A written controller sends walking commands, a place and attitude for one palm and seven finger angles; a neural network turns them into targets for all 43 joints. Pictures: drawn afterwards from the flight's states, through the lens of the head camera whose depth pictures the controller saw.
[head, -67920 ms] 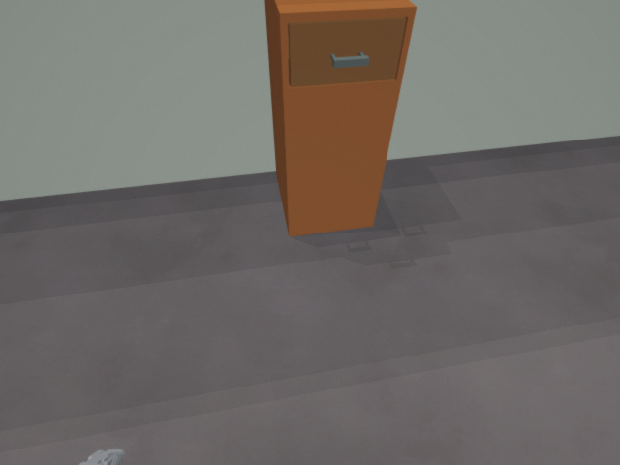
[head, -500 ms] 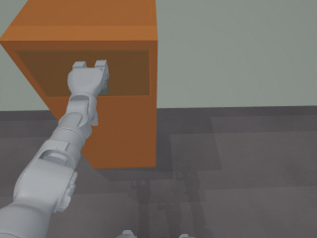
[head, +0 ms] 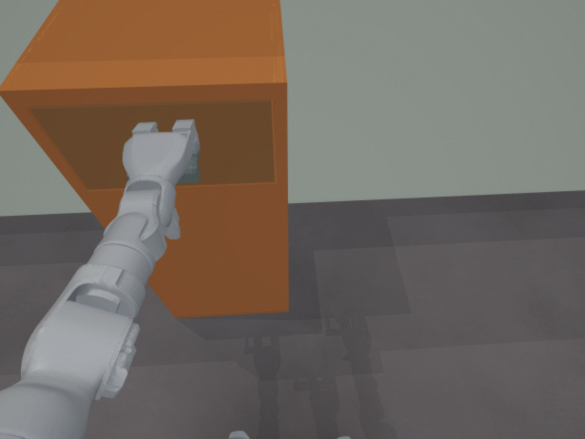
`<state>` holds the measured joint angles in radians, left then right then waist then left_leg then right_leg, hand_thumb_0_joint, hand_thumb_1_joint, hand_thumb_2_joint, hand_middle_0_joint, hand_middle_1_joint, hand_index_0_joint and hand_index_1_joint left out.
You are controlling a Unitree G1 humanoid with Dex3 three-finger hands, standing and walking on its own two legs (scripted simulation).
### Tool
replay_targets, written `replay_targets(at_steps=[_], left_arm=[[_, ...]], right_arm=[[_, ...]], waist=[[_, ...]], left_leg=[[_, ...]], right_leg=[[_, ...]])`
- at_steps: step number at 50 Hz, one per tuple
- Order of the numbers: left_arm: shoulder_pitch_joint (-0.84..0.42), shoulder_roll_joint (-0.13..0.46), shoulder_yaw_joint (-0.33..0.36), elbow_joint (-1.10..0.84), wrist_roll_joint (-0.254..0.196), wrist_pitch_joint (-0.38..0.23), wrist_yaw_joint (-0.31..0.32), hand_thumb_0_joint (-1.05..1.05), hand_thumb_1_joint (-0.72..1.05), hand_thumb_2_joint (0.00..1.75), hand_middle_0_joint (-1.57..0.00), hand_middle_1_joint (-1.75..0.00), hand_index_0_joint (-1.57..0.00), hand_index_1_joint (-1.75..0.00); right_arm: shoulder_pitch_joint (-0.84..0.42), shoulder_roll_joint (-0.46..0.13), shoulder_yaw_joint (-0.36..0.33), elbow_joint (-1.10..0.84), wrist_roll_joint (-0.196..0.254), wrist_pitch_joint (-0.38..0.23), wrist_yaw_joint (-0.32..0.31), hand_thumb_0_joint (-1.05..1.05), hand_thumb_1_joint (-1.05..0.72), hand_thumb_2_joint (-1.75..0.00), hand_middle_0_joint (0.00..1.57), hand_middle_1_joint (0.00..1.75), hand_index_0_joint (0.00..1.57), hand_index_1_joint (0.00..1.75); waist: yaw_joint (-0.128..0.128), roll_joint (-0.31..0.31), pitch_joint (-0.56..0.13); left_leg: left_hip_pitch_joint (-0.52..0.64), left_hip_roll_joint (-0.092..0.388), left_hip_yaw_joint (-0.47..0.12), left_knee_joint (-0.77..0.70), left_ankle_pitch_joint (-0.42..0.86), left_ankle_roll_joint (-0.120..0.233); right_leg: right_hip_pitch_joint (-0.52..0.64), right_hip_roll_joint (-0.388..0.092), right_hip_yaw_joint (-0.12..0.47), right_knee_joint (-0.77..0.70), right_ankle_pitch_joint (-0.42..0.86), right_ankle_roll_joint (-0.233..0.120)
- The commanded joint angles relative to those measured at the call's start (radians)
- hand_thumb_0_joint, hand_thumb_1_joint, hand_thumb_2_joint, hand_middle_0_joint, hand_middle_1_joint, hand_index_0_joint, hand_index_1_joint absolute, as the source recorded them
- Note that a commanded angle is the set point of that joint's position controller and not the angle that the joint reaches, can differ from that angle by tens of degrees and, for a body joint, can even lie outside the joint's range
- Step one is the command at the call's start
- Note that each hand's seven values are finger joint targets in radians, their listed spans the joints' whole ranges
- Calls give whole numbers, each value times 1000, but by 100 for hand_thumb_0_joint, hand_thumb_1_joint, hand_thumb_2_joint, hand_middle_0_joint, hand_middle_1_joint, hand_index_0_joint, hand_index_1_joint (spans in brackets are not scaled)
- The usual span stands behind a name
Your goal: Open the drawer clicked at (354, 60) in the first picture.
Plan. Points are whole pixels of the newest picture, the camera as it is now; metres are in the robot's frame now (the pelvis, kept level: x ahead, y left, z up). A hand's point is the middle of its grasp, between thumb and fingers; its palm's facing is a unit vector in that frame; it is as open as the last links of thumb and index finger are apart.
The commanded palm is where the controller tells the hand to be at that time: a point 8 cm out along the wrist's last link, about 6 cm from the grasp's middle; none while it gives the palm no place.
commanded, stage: lift the fingers back up to retry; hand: left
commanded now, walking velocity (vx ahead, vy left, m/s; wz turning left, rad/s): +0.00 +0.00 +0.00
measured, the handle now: (166, 164) +0.53 +0.18 +0.05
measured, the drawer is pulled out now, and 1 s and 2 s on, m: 0.00 0.00 0.00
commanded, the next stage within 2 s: re-aim the fingers above the handle in 0.50 s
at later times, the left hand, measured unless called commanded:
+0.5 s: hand (158, 160) +0.47 +0.17 +0.11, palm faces -0.03 -0.03 -1.00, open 13.8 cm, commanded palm +0.45 +0.17 +0.16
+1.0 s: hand (168, 163) +0.47 +0.16 +0.11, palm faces -0.03 -0.04 -1.00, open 13.8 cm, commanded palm +0.45 +0.17 +0.16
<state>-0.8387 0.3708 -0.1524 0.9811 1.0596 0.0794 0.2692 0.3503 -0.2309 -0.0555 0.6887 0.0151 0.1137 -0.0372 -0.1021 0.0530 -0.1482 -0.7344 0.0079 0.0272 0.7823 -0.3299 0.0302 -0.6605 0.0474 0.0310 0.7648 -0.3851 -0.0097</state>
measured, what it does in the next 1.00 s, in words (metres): stands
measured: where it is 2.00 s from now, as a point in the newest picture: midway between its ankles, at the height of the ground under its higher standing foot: outside the picture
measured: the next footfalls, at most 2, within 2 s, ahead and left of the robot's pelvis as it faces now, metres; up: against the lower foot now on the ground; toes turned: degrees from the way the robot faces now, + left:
none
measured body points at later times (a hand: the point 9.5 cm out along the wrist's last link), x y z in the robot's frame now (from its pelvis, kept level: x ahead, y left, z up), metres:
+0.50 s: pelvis +0.02 -0.01 +0.02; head +0.05 -0.03 +0.47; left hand +0.47 +0.17 +0.17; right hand +0.12 -0.27 -0.11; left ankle +0.02 +0.10 -0.70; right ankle -0.02 -0.12 -0.70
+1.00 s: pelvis +0.02 -0.02 +0.02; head +0.06 -0.04 +0.47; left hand +0.46 +0.16 +0.16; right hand +0.09 -0.28 -0.12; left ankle +0.02 +0.10 -0.70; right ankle -0.02 -0.12 -0.70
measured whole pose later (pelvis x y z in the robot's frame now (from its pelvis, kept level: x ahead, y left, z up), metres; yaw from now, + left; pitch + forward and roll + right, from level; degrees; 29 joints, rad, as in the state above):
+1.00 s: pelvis +0.02 -0.02 +0.02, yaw +1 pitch +11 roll +0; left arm -0.74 0.39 -0.16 0.80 1.00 0.03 0.11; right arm 0.29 -0.25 -0.05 0.70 0.03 0.15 -0.04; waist -0.05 0.06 -0.12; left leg -0.52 0.00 0.01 0.63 -0.30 0.00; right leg -0.45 0.05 0.02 0.64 -0.37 -0.04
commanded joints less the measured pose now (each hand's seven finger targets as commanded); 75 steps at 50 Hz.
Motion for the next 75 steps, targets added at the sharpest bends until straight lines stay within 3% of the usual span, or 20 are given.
replay_targets(at_steps=[1, 3, 5, 8, 11, 18, 24, 29, 35, 40, 42, 47, 49, 51, 55, 61, 64, 65, 72, 75], left_arm=[[-515, 184, 62, -259, -4, -12, 46, 0, -50, 30, -30, -120, -30, -120], [-536, 170, 47, -306, -3, -17, 46, 0, -50, 30, -30, -120, -30, -120], [-513, 217, 92, -340, -10, -23, 45, 0, -50, 30, -30, -120, -30, -120], [-489, 191, 71, -349, -12, -6, 37, 0, -50, 30, -30, -120, -30, -120], [-449, 227, 103, -357, -24, 15, 20, 0, -50, 30, -30, -120, -30, -120], [-363, 171, 37, -319, -43, 57, -76, 0, -50, 30, -30, -120, -30, -120], [-342, 172, 21, -366, -53, -6, -143, 0, -50, 30, -30, -120, -30, -120], [-401, 231, 72, -421, -50, -68, -103, 0, -50, 30, -30, -120, -30, -120], [-434, 254, 96, -395, -33, -41, -36, 0, -50, 30, -30, -120, -30, -120], [-349, 233, 79, -328, -45, 2, -69, 0, -50, 30, -30, -120, -30, -120], [-378, 169, 19, -351, -58, 1, -94, 0, -50, 30, -30, -120, -30, -120], [-349, 226, 71, -382, -67, -54, -118, 0, -50, 30, -30, -120, -30, -120], [-351, 294, 123, -382, -57, -73, -103, 0, -50, 30, -30, -120, -30, -120], [-363, 283, 118, -337, -45, -69, -78, 0, -50, 30, -30, -120, -30, -120], [-424, 291, 119, -343, -30, -55, -38, 0, -50, 30, -30, -120, -30, -120], [-439, 193, 43, -336, -47, -27, -59, 0, -50, 30, -30, -120, -30, -120], [-425, 212, 58, -319, -48, -28, -75, 0, -50, 30, -30, -120, -30, -120], [-442, 188, 37, -334, -48, -33, -75, 0, -50, 30, -30, -120, -30, -120], [-401, 259, 113, -321, -28, -23, -40, 0, -50, 30, -30, -120, -30, -120], [-407, 255, 107, -305, -21, -7, -34, 0, -50, 30, -30, -120, -30, -120]], right_arm=[[65, -151, -53, -76, 1, -32, -7, 0, -90, -90, 20, 30, 20, 30], [59, -150, -55, -76, -2, -36, -6, 0, -90, -90, 20, 30, 20, 30], [52, -151, -57, -77, -2, -36, -6, 0, -90, -90, 20, 30, 20, 30], [32, -149, -54, -75, 2, -32, 0, 0, -90, -90, 20, 30, 20, 30], [9, -151, -52, -80, 7, -23, 2, 0, -90, -90, 20, 30, 20, 30], [-44, -151, -37, -96, 18, -1, -2, 0, -90, -90, 20, 30, 20, 30], [-72, -151, -31, -124, 22, 12, -9, 0, -90, -90, 20, 30, 20, 30], [-73, -141, -33, -118, 18, 0, -11, 0, -90, -90, 20, 30, 20, 30], [-65, -140, -38, -95, 14, -10, -2, 0, -90, -90, 20, 30, 20, 30], [-69, -150, -34, -95, 18, 1, -1, 0, -90, -90, 20, 30, 20, 30], [-68, -149, -36, -98, 20, 3, -1, 0, -90, -90, 20, 30, 20, 30], [-64, -147, -37, -99, 18, 1, -11, 0, -90, -90, 20, 30, 20, 30], [-61, -152, -35, -94, 17, 1, -14, 0, -90, -90, 20, 30, 20, 30], [-58, -148, -32, -86, 21, -2, -12, 0, -90, -90, 20, 30, 20, 30], [-43, -149, -39, -82, 19, -14, -7, 0, -90, -90, 20, 30, 20, 30], [-25, -154, -49, -81, 17, -18, -3, 0, -90, -90, 20, 30, 20, 30], [-26, -158, -45, -83, 17, -14, -5, 0, -90, -90, 20, 30, 20, 30], [-29, -153, -45, -83, 17, -16, -4, 0, -90, -90, 20, 30, 20, 30], [-36, -151, -41, -89, 16, -11, 1, 0, -90, -90, 20, 30, 20, 30], [-37, -153, -40, -89, 18, -10, 1, 0, -90, -90, 20, 30, 20, 30]], waist=[[-13, -2, -387], [-11, 20, -412], [5, 24, -456], [7, 9, -409], [26, -19, -405], [29, -74, -307], [30, -104, -266], [35, -60, -296], [39, -17, -374], [41, -77, -346], [22, -82, -308], [38, -92, -311], [50, -93, -316], [39, -95, -269], [36, -39, -327], [14, -37, -356], [17, -74, -336], [13, -63, -335], [46, -47, -327], [36, -57, -322]], left_leg=[[423, -8, -25, -80, 299, 12], [463, -9, -24, -81, 342, 11], [496, -10, -19, -80, 397, 11], [492, -11, -15, -92, 432, 11], [488, -16, -7, -110, 440, 13], [476, -25, 6, -154, 402, 17], [459, -31, 10, -163, 371, 19], [465, -37, 9, -148, 361, 16], [475, -41, 14, -131, 397, 13], [436, -43, 20, -145, 392, 16], [444, -42, 19, -149, 379, 19], [435, -46, 18, -156, 362, 21], [415, -44, 18, -161, 359, 19], [391, -42, 15, -165, 321, 16], [422, -37, 20, -161, 330, 15], [480, -33, 18, -150, 379, 18], [457, -33, 11, -157, 373, 17], [464, -34, 12, -154, 373, 19], [443, -31, 16, -160, 374, 13], [444, -27, 17, -159, 379, 14]], right_leg=[[65, 34, -51, -121, 252, -26], [74, 35, -53, -122, 278, -27], [121, 34, -49, -123, 330, -27], [140, 34, -54, -134, 367, -27], [202, 30, -49, -149, 403, -25], [254, 18, -46, -193, 426, -21], [281, 2, -28, -212, 437, -18], [276, 1, -20, -199, 423, -20], [288, 5, -17, -177, 471, -21], [328, -1, -17, -186, 528, -12], [301, -1, -19, -200, 521, -9], [327, -4, -9, -205, 516, -8], [349, -7, -5, -204, 506, -13], [304, -3, -11, -203, 455, -11], [290, 1, -11, -197, 422, -16], [267, 8, -22, -197, 455, -16], [280, 7, -25, -199, 443, -17], [265, 7, -23, -197, 448, -15], [274, 11, -30, -187, 423, -22], [268, 12, -30, -188, 426, -21]])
